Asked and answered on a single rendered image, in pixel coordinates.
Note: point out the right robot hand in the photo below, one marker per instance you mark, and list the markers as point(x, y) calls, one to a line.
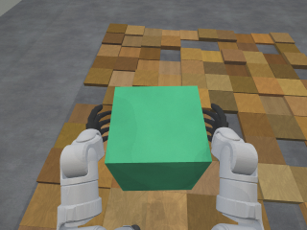
point(220, 120)

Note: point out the carton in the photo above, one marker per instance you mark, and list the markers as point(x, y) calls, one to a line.
point(157, 139)

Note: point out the left robot hand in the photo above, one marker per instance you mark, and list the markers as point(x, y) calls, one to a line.
point(93, 120)

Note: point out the robot left forearm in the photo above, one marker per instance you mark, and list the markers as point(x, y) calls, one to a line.
point(78, 170)

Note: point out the robot right forearm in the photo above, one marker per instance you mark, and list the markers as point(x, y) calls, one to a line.
point(238, 173)

